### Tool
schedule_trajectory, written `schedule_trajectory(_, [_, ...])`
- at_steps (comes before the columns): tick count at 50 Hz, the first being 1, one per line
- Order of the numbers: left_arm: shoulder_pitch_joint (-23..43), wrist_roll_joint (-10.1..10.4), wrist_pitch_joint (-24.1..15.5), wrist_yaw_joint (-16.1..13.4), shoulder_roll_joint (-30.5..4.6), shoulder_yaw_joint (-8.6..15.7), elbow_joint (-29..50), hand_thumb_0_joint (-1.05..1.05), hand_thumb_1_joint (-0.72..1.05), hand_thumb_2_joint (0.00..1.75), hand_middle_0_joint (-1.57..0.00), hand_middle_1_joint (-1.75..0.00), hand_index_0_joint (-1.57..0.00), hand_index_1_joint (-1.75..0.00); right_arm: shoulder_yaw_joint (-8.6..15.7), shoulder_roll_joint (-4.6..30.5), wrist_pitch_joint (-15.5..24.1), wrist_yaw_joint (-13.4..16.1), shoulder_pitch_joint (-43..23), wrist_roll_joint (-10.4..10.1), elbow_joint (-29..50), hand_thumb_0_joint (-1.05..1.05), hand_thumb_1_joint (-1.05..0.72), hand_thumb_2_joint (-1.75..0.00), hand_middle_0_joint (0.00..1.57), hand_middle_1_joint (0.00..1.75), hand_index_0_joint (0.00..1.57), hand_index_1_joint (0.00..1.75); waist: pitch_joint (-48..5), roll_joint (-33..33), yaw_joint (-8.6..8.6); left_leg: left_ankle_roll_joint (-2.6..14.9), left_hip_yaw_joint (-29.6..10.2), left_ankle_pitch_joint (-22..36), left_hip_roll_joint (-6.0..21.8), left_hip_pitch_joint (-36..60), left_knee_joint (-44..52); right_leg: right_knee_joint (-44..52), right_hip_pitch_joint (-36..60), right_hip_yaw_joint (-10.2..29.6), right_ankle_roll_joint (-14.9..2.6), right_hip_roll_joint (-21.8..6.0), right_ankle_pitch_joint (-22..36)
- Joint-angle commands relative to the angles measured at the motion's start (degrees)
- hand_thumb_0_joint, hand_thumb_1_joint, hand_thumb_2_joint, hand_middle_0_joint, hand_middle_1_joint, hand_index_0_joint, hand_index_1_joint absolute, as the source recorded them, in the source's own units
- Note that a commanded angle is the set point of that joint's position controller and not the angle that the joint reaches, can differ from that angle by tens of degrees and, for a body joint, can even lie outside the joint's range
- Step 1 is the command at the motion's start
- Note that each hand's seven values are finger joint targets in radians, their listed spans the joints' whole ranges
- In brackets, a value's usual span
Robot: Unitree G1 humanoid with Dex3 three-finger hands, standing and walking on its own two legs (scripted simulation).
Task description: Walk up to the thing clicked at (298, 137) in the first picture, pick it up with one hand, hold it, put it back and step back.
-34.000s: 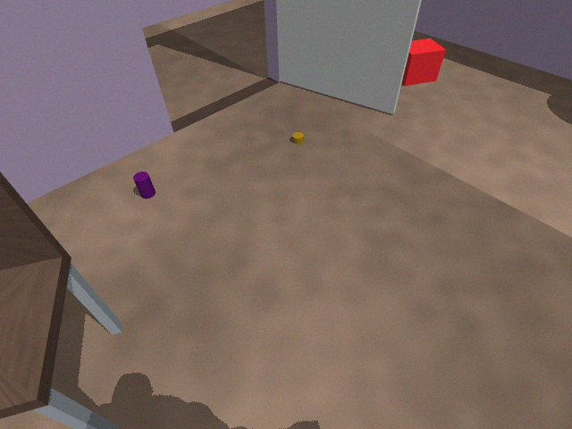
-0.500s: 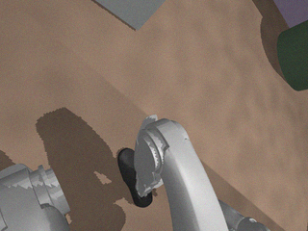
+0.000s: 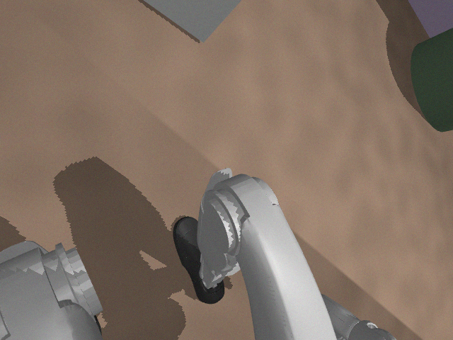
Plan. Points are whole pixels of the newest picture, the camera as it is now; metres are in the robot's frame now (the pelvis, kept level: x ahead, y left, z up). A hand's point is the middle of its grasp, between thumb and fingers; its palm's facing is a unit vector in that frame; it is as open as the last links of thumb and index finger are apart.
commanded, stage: close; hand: left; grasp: from above
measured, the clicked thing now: out of the picture +0.44 +0.35 -0.29
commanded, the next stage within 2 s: settle in 0.18 s
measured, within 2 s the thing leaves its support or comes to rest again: leaves its support in 0.60 s
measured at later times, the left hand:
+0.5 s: hand out of the picture +0.43 +0.35 -0.26, palm faces -0.43 -0.18 -0.88, open 8.3 cm
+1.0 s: hand out of the picture +0.42 +0.36 -0.17, palm faces -0.44 -0.13 -0.89, open 8.1 cm
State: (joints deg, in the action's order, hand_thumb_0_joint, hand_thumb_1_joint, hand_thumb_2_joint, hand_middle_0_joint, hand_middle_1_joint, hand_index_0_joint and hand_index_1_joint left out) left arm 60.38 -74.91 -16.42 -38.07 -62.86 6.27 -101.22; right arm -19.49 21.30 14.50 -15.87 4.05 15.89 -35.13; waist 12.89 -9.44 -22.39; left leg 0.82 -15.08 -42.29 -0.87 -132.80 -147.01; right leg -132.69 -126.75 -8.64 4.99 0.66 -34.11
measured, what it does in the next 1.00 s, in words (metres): stands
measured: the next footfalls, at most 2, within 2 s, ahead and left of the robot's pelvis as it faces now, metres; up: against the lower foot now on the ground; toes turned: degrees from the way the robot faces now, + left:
none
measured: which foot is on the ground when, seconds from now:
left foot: down 0.00-1.00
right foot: down 0.00-1.00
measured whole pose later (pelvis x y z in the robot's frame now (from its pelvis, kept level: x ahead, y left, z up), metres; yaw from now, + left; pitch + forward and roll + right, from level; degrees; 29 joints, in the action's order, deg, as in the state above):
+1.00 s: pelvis +0.01 -0.01 +0.02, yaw +5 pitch +33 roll -13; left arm 54.0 -72.3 -12.7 -22.2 -48.2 5.2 -82.0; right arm -7.1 19.5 7.2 -15.0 7.4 9.1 -38.1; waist 0.0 -1.1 -15.3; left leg 0.6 -10.0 -41.0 -2.0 -134.3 -141.6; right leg -131.7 -129.6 -4.8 3.4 -1.8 -35.7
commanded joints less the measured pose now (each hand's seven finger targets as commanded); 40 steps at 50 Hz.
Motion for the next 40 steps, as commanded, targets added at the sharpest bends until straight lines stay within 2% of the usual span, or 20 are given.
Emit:
schedule_trajectory(1, [8.1,0.7,0.7,-0.6,-11.2,0.1,2.4,0.00,0.28,0.69,-0.51,-1.03,-0.61,-0.92,6.4,19.8,-0.3,0.9,10.3,-0.4,-1.4,0.00,-0.89,-0.90,0.20,0.30,0.20,0.30,-34.4,30.3,-2.83,-1.27,4.4,12.1,2.5,26.5,18.1,8.3,19.1,-7.1,-5.21,2.3,10.3])
schedule_trajectory(3, [8.3,0.4,0.8,-0.4,-12.0,0.4,2.8,0.00,0.31,0.66,-0.52,-1.02,-0.63,-0.91,6.8,20.1,-0.4,0.8,11.3,-0.5,-1.2,0.00,-0.89,-0.90,0.20,0.30,0.20,0.30,-35.1,31.4,-2.77,-1.21,4.7,13.6,2.4,27.3,18.1,8.4,19.9,-6.9,-5.32,2.3,11.5])
schedule_trajectory(6, [7.0,0.8,0.8,0.0,-10.6,0.3,1.7,0.00,0.36,0.62,-0.54,-1.01,-0.66,-0.89,6.5,19.5,-0.8,0.8,11.1,-0.5,-1.0,0.00,-0.89,-0.90,0.20,0.30,0.20,0.30,-34.2,29.5,-2.86,-0.97,4.8,13.3,2.3,26.0,17.9,8.5,19.8,-6.9,-5.21,2.3,11.4])
schedule_trajectory(7, [7.2,0.9,0.8,0.0,-11.5,1.0,2.6,0.00,0.37,0.67,-0.57,-1.00,-0.67,-0.90,6.6,19.7,-0.8,0.8,11.3,-0.5,-1.3,0.00,-0.89,-0.90,0.20,0.30,0.20,0.30,-34.6,30.5,-2.38,-1.20,4.5,13.9,2.3,26.7,18.4,8.3,19.3,-7.2,-5.27,2.2,11.4])
schedule_trajectory(8, [8.3,0.6,0.7,0.3,-11.2,0.0,2.8,0.00,0.39,0.67,-0.59,-1.01,-0.69,-0.90,6.3,19.4,-0.7,0.8,11.0,-0.6,-1.3,0.00,-0.89,-0.90,0.20,0.30,0.20,0.30,-34.1,30.2,-2.97,-1.14,4.6,13.2,2.4,26.5,17.8,8.0,19.0,-7.0,-5.19,2.0,11.0])
schedule_trajectory(11, [8.4,0.6,0.7,1.0,-11.9,-0.3,3.6,0.00,0.47,0.67,-0.65,-1.01,-0.76,-0.90,6.8,20.0,-0.7,1.1,10.9,-0.9,-0.8,0.00,-0.90,-0.90,0.20,0.30,0.20,0.30,-34.6,29.7,-2.91,-0.79,5.4,13.3,2.2,26.1,17.3,8.7,20.2,-6.3,-5.17,2.3,11.4])
schedule_trajectory(14, [6.8,1.1,0.4,0.7,-12.6,1.3,2.6,0.00,0.56,0.68,-0.73,-0.98,-0.83,-0.88,6.7,20.0,-1.3,1.4,10.9,-0.7,-1.2,0.00,-0.90,-0.90,0.20,0.30,0.20,0.30,-35.0,31.1,-1.77,-1.43,4.2,13.5,2.3,27.0,19.0,8.0,18.9,-7.1,-5.51,2.1,10.6])
schedule_trajectory(16, [7.4,0.4,0.6,1.2,-12.2,0.6,2.6,0.00,0.57,0.64,-0.77,-1.03,-0.89,-0.90,6.6,19.6,-1.5,1.5,10.6,-0.5,-0.8,0.00,-0.91,-0.90,0.20,0.30,0.20,0.30,-34.2,30.1,-2.23,-1.34,4.5,12.1,2.3,26.0,18.6,8.0,18.7,-7.0,-5.52,2.0,9.8])
schedule_trajectory(18, [8.0,0.9,0.9,1.7,-12.2,0.6,3.9,0.00,0.61,0.59,-0.79,-1.01,-0.92,-0.88,7.4,20.0,-1.7,1.7,11.3,-0.6,-0.6,0.00,-0.91,-0.90,0.20,0.30,0.20,0.30,-35.3,30.4,-2.31,-0.93,5.3,11.8,2.0,25.9,18.2,8.7,19.9,-6.5,-5.38,2.2,10.1])
schedule_trajectory(23, [6.9,0.8,1.3,2.0,-13.6,3.6,8.2,0.00,0.71,0.64,-0.88,-0.98,-1.00,-0.86,8.7,19.9,-2.4,1.6,12.1,-1.0,-0.9,0.00,-0.91,-0.90,0.20,0.30,0.20,0.30,-40.5,34.4,-0.08,-1.76,4.7,16.9,2.2,30.6,19.0,7.5,18.9,-6.9,-5.99,1.9,12.5])
schedule_trajectory(26, [8.8,0.5,1.4,2.3,-13.0,3.8,12.1,0.00,0.73,0.62,-0.90,-0.98,-1.02,-0.85,9.9,19.5,-2.7,1.4,12.8,-1.1,-1.3,0.00,-0.91,-0.90,0.20,0.30,0.20,0.30,-42.3,36.7,-0.12,-1.68,5.7,17.5,2.0,30.9,18.7,7.5,19.3,-6.3,-6.13,2.2,13.5])
schedule_trajectory(27, [9.6,1.2,1.4,2.4,-13.6,5.2,14.2,0.00,0.74,0.63,-0.91,-0.97,-1.02,-0.85,10.3,19.5,-2.8,1.5,12.5,-1.4,-1.8,0.00,-0.91,-0.90,0.20,0.30,0.20,0.30,-43.3,36.5,0.72,-1.70,5.8,16.9,1.9,30.8,18.7,7.3,18.5,-6.5,-6.27,1.9,12.8])
schedule_trajectory(28, [10.1,0.9,1.4,2.6,-13.9,5.5,15.3,0.00,0.74,0.64,-0.92,-0.97,-1.03,-0.86,10.6,19.6,-2.8,1.4,13.2,-1.4,-2.0,0.00,-0.91,-0.90,0.20,0.30,0.20,0.30,-43.4,37.6,0.31,-1.71,6.0,17.3,1.9,31.2,18.5,7.4,18.4,-6.4,-6.39,1.9,13.1])
schedule_trajectory(31, [9.5,1.3,1.3,3.8,-11.4,5.7,16.6,0.00,0.77,0.67,-0.95,-0.96,-1.06,-0.86,12.1,19.1,-3.1,1.5,13.2,-2.1,-2.6,0.00,-0.91,-0.90,0.20,0.30,0.20,0.30,-42.2,35.6,0.19,-1.38,6.9,15.2,1.5,28.4,18.2,8.1,17.0,-6.0,-6.64,1.8,11.3])
schedule_trajectory(33, [8.9,1.7,1.6,4.9,-9.2,4.9,20.1,0.00,0.77,0.67,-0.94,-0.96,-1.05,-0.86,13.3,18.5,-3.1,1.4,13.5,-2.6,-2.9,0.00,-0.91,-0.90,0.20,0.30,0.20,0.30,-44.7,36.9,1.14,-1.60,7.0,16.0,1.6,31.2,18.8,8.2,16.5,-5.7,-6.62,1.6,11.9])
schedule_trajectory(34, [11.1,1.9,1.4,5.8,-6.9,3.6,24.4,0.00,0.80,0.66,-0.96,-0.95,-1.07,-0.84,13.8,18.2,-3.0,1.3,13.1,-3.0,-2.3,0.00,-0.91,-0.90,0.20,0.30,0.20,0.30,-46.4,38.9,1.80,-1.94,6.7,16.9,1.2,32.5,19.6,7.9,14.7,-5.8,-6.75,1.3,11.9])
schedule_trajectory(35, [8.1,2.8,1.6,6.4,-6.2,4.1,25.3,0.00,0.80,0.66,-0.96,-0.96,-1.07,-0.85,14.8,18.0,-3.3,1.2,13.6,-3.4,-2.7,0.00,-0.91,-0.90,0.20,0.30,0.20,0.30,-49.6,40.8,3.00,-2.08,6.4,17.9,1.4,35.2,21.0,7.7,15.8,-5.7,-6.70,1.2,12.3])
schedule_trajectory(37, [7.2,2.8,2.6,8.0,-3.3,2.3,24.4,0.00,0.80,0.63,-0.95,-0.94,-1.07,-0.83,15.9,16.9,-3.6,0.7,14.3,-4.3,-3.5,0.00,-0.91,-0.90,0.20,0.30,0.20,0.30,-49.1,39.5,3.52,-2.08,6.9,18.6,1.4,34.7,20.9,7.5,14.0,-5.2,-6.65,1.1,12.8])
schedule_trajectory(38, [6.3,3.0,3.3,8.5,-4.4,4.0,21.3,0.00,0.81,0.63,-0.95,-0.95,-1.07,-0.83,16.8,17.7,-4.2,0.7,15.5,-4.6,-4.5,0.00,-0.91,-0.90,0.20,0.30,0.20,0.30,-46.6,36.5,2.99,-1.76,7.1,17.6,1.2,31.9,20.2,7.8,12.7,-5.1,-6.69,0.9,12.3])
schedule_trajectory(40, [8.4,3.5,3.5,10.1,0.0,2.0,25.6,0.00,0.81,0.62,-0.96,-0.92,-1.08,-0.80,17.2,16.8,-5.1,0.7,15.5,-5.3,-3.4,0.00,-0.90,-0.90,0.20,0.30,0.20,0.30,-48.5,36.8,3.27,-1.42,7.6,17.8,0.7,31.4,21.1,8.7,13.4,-4.5,-6.75,0.7,12.3])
